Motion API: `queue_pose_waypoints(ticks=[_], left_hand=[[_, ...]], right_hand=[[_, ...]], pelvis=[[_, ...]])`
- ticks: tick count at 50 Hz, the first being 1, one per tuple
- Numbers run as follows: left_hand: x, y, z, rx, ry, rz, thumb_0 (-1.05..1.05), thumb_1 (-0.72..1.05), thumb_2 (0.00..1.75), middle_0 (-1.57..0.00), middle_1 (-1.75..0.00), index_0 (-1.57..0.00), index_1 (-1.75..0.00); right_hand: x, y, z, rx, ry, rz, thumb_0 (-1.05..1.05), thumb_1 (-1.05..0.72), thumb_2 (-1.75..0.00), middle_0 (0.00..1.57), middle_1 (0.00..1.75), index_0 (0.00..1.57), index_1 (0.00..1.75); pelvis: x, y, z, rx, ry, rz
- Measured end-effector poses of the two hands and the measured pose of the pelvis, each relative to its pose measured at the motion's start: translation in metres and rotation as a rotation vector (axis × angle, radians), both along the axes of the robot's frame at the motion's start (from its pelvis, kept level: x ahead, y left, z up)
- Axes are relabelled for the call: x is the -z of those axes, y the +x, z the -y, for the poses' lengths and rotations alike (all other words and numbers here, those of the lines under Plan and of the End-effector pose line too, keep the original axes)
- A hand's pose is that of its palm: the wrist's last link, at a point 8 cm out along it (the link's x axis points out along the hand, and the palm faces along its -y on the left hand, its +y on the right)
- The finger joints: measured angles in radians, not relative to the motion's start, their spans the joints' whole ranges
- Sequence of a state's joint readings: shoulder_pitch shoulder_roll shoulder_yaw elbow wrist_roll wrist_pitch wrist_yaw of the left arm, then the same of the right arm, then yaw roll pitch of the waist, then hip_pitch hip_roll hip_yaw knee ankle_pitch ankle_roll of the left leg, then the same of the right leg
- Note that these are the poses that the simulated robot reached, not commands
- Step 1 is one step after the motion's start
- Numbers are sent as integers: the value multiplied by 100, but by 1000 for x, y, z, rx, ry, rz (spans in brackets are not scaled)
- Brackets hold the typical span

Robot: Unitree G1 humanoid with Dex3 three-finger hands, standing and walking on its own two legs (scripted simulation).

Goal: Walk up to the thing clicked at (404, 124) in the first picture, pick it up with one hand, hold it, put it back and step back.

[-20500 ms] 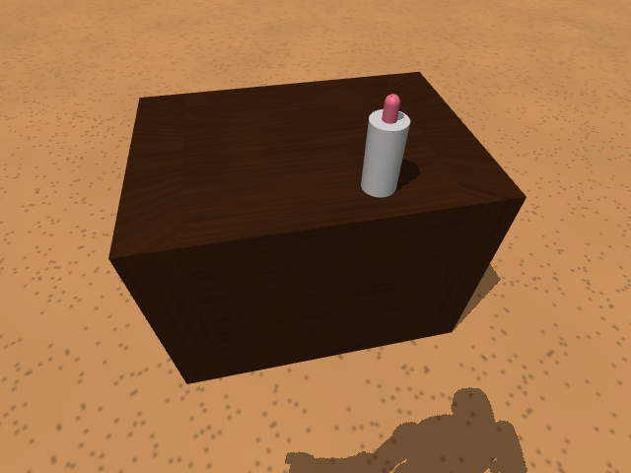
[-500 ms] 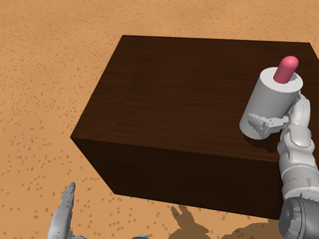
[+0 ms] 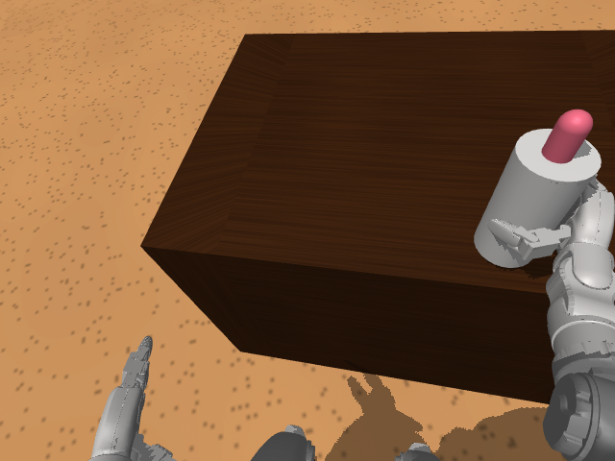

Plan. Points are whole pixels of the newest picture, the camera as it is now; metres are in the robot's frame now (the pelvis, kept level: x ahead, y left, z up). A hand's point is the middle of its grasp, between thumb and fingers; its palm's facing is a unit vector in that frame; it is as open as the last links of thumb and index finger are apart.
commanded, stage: lower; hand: right
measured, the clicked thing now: (535, 191) +0.47 -0.21 +0.06
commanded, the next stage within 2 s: loosen in 0.20 s
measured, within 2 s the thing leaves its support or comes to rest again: rests again in 1.04 s
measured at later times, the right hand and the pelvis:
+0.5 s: hand (539, 210) +0.47 -0.23 +0.02, palm faces +0.28 +0.96 -0.02, open 11.4 cm; pelvis -0.01 +0.00 -0.02, yaw +0 degrees
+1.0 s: hand (545, 196) +0.47 -0.23 +0.04, palm faces +0.27 +0.96 +0.00, open 14.3 cm; pelvis -0.01 +0.00 -0.02, yaw +0 degrees
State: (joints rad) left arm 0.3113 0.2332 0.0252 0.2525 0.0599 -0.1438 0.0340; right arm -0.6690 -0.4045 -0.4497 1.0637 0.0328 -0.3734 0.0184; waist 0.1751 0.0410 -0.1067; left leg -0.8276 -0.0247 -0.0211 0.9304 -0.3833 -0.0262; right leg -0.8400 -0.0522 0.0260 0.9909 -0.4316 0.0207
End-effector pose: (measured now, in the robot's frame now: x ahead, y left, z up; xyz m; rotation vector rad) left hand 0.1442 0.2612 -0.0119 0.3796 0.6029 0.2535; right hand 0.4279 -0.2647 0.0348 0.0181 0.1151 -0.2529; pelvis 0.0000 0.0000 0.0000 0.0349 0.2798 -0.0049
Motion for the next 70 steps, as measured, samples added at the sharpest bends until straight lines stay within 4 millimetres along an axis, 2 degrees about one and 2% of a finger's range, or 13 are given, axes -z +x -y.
queue_pose_waypoints(ticks=[5, 10, 15, 21, 27, 33, 38, 42, 48, 59, 64, 70], left_hand=[[5, -4, 7, 0, -15, -2, -1, -54, 6, -6, -5, -5, -5], [3, -8, 3, -5, 4, 4, -1, -54, 7, -6, -5, -5, -6], [-5, -3, 2, 17, 34, 39, -1, -54, 6, -6, -5, -5, -5], [-4, -7, 1, 15, 37, 34, -1, -52, 5, -6, -5, -6, -5], [1, -12, 1, 10, 26, 16, -1, -50, 4, -6, -5, -7, -5], [1, -8, 1, 16, 22, 24, -1, -52, 5, -6, -5, -6, -5], [0, -5, 1, 25, 21, 30, -1, -52, 5, -6, -5, -6, -5], [1, -7, -1, 21, 17, 25, -1, -52, 5, -6, -5, -6, -5], [4, -10, -3, 18, 4, 16, -1, -53, 5, -6, -5, -6, -5], [5, -10, -3, 29, 6, -1, -1, -52, 4, -7, -6, -6, -5], [5, -14, -5, 4, 0, -29, -1, -51, 4, -7, -5, -6, -5], [8, -14, -9, -37, -14, -75, -1, -52, 4, -6, -5, -6, -5]], right_hand=[[6, 0, 6, 18, -26, -2, -1, 57, -104, 61, 98, 65, 100], [5, 0, 9, 29, -34, 7, -1, 56, -104, 61, 98, 65, 101], [9, 4, 5, 13, -22, 16, -1, 56, -104, 61, 98, 65, 101], [11, 5, 10, 26, -24, 32, -1, 57, -102, 64, 95, 68, 97], [10, 5, 12, 30, -40, 33, -1, 54, -86, 70, 84, 74, 86], [9, 6, 11, 26, -34, 31, -2, 54, -70, 74, 77, 79, 78], [-2, 9, 12, 28, -25, 80, -2, 52, -56, 75, 70, 78, 70], [-10, 13, 12, 21, -30, 92, -2, 50, -44, 71, 61, 74, 62], [-10, 13, 13, 18, -25, 83, -1, 51, -30, 61, 47, 62, 48], [-8, 10, 21, 28, -35, 94, 1, 56, -13, 28, 21, 28, 21], [-25, 13, 37, 68, -45, 113, 0, 57, -8, 17, 12, 17, 13], [-75, 18, 66, 108, -79, 136, -2, 58, -3, 10, 7, 10, 7]], pelvis=[[5, -2, 2, 0, 7, -11], [8, -3, 5, 3, 10, -14], [12, -6, 5, 1, 10, -24], [16, -7, 4, 2, 9, -34], [18, -8, 3, 4, 11, -37], [19, -7, 3, 5, 11, -38], [19, -6, 1, 8, 9, -38], [19, -7, 0, 11, 8, -40], [21, -9, -1, 9, 6, -47], [24, -10, -4, 11, 3, -50], [19, -6, -4, 9, 5, -40], [6, 3, -1, 13, 10, -11]])
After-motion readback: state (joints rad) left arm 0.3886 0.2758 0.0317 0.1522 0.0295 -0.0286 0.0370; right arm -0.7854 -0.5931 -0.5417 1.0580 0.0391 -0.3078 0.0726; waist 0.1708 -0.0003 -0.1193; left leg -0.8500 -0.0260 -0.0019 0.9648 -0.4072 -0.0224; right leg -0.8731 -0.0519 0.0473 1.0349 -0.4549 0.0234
